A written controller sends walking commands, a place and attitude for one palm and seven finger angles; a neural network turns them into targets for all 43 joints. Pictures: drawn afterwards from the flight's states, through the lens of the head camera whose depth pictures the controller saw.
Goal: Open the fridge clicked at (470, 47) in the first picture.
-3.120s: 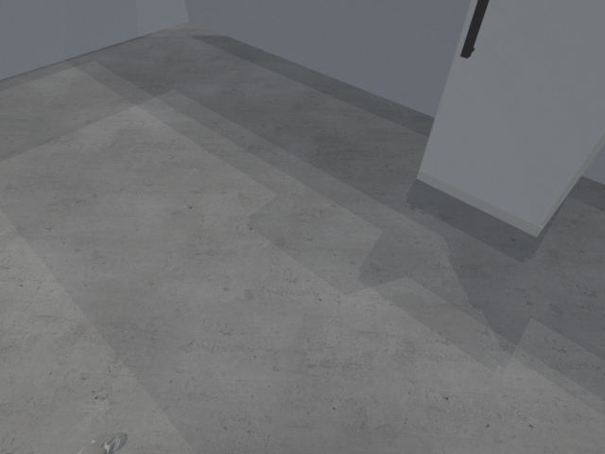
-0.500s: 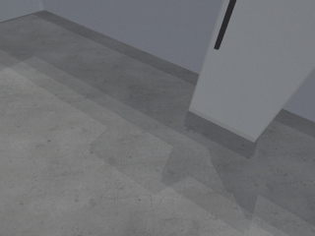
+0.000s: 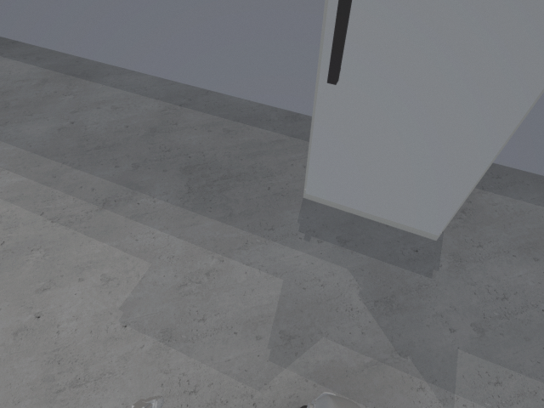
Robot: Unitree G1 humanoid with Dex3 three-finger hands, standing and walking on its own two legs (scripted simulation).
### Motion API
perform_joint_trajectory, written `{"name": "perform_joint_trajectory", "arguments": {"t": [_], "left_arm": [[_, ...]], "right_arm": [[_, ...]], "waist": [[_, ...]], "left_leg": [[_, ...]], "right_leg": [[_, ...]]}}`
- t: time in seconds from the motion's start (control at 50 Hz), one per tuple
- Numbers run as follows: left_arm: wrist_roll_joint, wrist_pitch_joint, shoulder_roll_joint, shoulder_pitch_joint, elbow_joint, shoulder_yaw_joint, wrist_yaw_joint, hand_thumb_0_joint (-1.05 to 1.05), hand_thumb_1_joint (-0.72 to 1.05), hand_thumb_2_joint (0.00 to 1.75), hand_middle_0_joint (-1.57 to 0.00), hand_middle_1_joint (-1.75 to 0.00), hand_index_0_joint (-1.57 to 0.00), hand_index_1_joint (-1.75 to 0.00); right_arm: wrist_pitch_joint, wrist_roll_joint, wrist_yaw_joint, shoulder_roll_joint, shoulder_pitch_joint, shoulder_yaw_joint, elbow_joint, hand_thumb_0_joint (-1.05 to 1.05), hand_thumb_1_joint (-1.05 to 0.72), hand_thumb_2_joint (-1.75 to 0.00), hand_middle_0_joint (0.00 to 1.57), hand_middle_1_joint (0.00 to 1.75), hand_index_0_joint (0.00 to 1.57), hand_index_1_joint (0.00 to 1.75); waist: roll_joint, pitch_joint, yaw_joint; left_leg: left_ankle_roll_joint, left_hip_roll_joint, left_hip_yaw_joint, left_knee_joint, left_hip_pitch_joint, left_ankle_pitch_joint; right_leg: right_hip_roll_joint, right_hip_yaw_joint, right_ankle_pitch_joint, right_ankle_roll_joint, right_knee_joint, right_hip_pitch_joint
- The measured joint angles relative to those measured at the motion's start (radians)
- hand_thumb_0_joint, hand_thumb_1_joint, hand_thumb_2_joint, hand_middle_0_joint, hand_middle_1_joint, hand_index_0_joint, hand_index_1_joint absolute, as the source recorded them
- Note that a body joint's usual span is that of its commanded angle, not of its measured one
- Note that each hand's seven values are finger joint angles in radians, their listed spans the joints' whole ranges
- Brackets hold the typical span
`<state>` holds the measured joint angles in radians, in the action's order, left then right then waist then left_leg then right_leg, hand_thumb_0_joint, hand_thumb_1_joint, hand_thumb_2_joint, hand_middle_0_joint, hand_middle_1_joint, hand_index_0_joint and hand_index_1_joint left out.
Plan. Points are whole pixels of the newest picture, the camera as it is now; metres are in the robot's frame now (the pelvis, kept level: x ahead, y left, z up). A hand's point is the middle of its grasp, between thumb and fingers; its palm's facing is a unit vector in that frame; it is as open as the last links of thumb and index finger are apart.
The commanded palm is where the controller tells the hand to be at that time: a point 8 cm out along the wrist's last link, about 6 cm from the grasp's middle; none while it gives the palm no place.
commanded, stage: walk to a spot facing it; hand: left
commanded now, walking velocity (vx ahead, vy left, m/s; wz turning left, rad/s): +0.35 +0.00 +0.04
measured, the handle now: out of the picture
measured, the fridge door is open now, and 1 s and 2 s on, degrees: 0 0 0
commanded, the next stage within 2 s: turn to face it in 0.18 s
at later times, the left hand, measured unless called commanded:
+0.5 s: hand out of the picture +0.13 +0.21 -0.17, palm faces +0.06 -0.99 -0.13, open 7.3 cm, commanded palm none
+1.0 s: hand (192, 290) +0.34 +0.17 -0.13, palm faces -0.20 -0.94 -0.27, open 7.3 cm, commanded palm none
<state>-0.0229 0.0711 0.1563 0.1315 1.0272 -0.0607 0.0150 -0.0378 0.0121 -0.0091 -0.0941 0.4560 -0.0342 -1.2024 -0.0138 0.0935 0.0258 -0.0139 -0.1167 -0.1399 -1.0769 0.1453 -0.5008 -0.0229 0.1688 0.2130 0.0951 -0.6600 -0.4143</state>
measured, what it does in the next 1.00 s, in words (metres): walks ahead: left foot, then right foot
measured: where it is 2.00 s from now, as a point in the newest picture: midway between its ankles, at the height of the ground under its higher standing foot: (290, 374)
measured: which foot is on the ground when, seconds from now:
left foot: up 0.00-0.38, down 0.40-0.76, up 0.78-1.00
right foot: down 0.00-0.40, up 0.42-0.74, down 0.76-1.00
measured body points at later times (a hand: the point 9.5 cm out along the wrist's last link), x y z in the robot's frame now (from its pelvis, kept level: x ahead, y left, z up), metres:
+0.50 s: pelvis +0.18 +0.05 +0.01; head +0.21 +0.06 +0.46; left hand +0.13 +0.26 -0.15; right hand +0.28 -0.18 -0.12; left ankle +0.25 +0.15 -0.72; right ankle +0.11 -0.07 -0.66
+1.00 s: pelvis +0.21 +0.00 +0.02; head +0.22 -0.04 +0.47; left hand +0.35 +0.22 -0.11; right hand +0.19 -0.25 -0.14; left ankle +0.23 +0.15 -0.64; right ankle +0.24 -0.09 -0.72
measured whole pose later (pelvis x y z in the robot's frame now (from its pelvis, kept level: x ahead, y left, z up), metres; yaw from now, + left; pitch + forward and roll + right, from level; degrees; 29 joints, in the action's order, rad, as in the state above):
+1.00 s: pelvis +0.21 +0.00 +0.02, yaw -15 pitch +0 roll +1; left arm -0.02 -0.01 0.17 0.19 0.96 -0.05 -0.01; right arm 0.05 0.03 -0.02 -0.22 0.21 -0.07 -1.00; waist -0.05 0.05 0.00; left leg -0.07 -0.10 -0.06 -1.05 0.46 -0.37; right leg 0.00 0.09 0.19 0.07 -0.49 -0.30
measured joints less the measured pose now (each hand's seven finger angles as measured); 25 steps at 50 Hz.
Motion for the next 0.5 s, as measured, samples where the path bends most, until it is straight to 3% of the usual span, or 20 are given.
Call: {"name": "perform_joint_trajectory", "arguments": {"t": [0.02, 0.06, 0.16, 0.26, 0.36, 0.4, 0.44, 0.5], "left_arm": [[0.003, 0.0, -0.003, 0.01, 0.004, 0.001, -0.004, 0.0, 0.91, 0.9, -0.19, -0.3, -0.2, -0.3], [0.012, 0.004, 0.001, 0.036, 0.011, -0.01, -0.023, -0.01, 0.93, 0.9, -0.2, -0.3, -0.21, -0.3], [-0.001, -0.002, 0.011, 0.111, 0.054, 0.003, -0.029, -0.01, 0.94, 0.9, -0.2, -0.3, -0.21, -0.3], [-0.002, -0.001, -0.001, 0.17, 0.084, 0.016, -0.02, -0.01, 0.93, 0.9, -0.2, -0.3, -0.2, -0.3], [-0.002, -0.003, -0.011, 0.214, 0.1, 0.024, -0.021, 0.0, 0.91, 0.9, -0.2, -0.3, -0.2, -0.3], [0.004, -0.011, -0.02, 0.243, 0.107, 0.027, -0.023, 0.0, 0.91, 0.9, -0.2, -0.3, -0.2, -0.3], [0.012, -0.033, -0.017, 0.242, 0.117, 0.026, -0.024, 0.0, 0.91, 0.9, -0.2, -0.3, -0.2, -0.3], [0.008, -0.066, -0.012, 0.224, 0.115, 0.017, -0.023, 0.0, 0.91, 0.9, -0.2, -0.3, -0.2, -0.3]], "right_arm": [[0.003, -0.001, 0.0, -0.005, -0.025, -0.004, 0.01, 0.01, -0.91, -0.9, 0.2, 0.3, 0.2, 0.3], [0.004, 0.005, -0.001, -0.019, -0.079, -0.011, 0.041, 0.01, -0.91, -0.9, 0.2, 0.3, 0.2, 0.3], [0.01, 0.019, -0.007, -0.066, -0.203, -0.029, 0.133, 0.01, -0.93, -0.9, 0.2, 0.3, 0.2, 0.3], [0.011, 0.015, 0.013, -0.104, -0.268, -0.036, 0.174, 0.01, -0.94, -0.9, 0.2, 0.3, 0.2, 0.3], [0.003, 0.016, 0.02, -0.1, -0.306, -0.022, 0.175, 0.01, -0.93, -0.9, 0.2, 0.3, 0.19, 0.3], [-0.011, 0.019, 0.015, -0.096, -0.316, -0.013, 0.177, 0.01, -0.92, -0.9, 0.2, 0.3, 0.19, 0.3], [-0.024, 0.021, 0.005, -0.073, -0.333, -0.003, 0.183, 0.0, -0.92, -0.9, 0.2, 0.3, 0.2, 0.3], [-0.025, 0.02, -0.007, -0.042, -0.338, 0.016, 0.197, 0.0, -0.91, -0.9, 0.2, 0.3, 0.2, 0.3]], "waist": [[0.0, -0.001, -0.003], [-0.004, -0.015, -0.008], [-0.023, -0.059, -0.003], [-0.022, -0.074, -0.022], [-0.002, -0.054, -0.066], [0.0, -0.049, -0.082], [0.028, -0.028, -0.086], [0.037, -0.005, -0.085]], "left_leg": [[0.007, 0.003, 0.029, -0.113, 0.072, 0.038], [0.013, -0.006, 0.058, -0.202, 0.198, 0.115], [-0.007, -0.045, 0.067, -0.044, 0.387, 0.228], [-0.024, -0.052, 0.054, 0.217, 0.403, 0.314], [-0.017, -0.024, 0.024, 0.433, 0.304, 0.324], [0.002, -0.013, 0.001, 0.527, 0.227, 0.39], [0.033, -0.005, -0.032, 0.482, 0.22, 0.316], [0.036, -0.02, -0.081, 0.481, 0.174, 0.272]], "right_leg": [[0.006, 0.0, 0.015, -0.002, 0.016, 0.029], [0.017, 0.001, 0.012, -0.014, 0.076, 0.088], [0.032, 0.002, 0.004, -0.019, 0.209, 0.204], [0.033, 0.007, 0.032, -0.04, 0.27, 0.288], [0.021, 0.01, 0.107, -0.074, 0.246, 0.347], [0.014, -0.009, 0.163, -0.092, 0.169, 0.337], [-0.013, -0.05, 0.258, -0.094, -0.043, 0.253], [-0.02, -0.084, 0.337, -0.105, -0.362, 0.101]]}}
